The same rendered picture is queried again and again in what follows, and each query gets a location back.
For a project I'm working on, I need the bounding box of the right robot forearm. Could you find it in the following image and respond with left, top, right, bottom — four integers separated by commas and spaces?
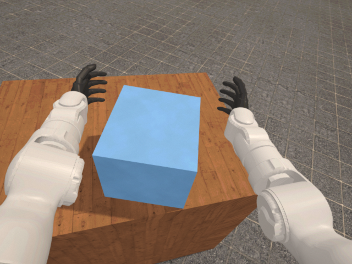
224, 107, 333, 223

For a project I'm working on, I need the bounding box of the robot right hand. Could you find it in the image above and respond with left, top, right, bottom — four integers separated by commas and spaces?
217, 76, 249, 115

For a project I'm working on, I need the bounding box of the right robot upper arm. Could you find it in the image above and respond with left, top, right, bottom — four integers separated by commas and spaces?
257, 181, 352, 264

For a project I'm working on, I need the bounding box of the carton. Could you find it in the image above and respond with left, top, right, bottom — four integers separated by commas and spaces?
92, 85, 201, 208

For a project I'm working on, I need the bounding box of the left robot upper arm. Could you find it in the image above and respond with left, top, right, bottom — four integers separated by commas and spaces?
0, 142, 85, 264

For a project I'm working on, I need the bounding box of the robot left hand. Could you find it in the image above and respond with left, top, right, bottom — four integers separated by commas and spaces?
71, 64, 107, 105

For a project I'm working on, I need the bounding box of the pedestal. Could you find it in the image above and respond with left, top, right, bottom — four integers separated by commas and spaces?
0, 73, 258, 264

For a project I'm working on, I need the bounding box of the left robot forearm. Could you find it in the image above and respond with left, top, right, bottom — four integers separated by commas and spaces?
4, 91, 88, 195

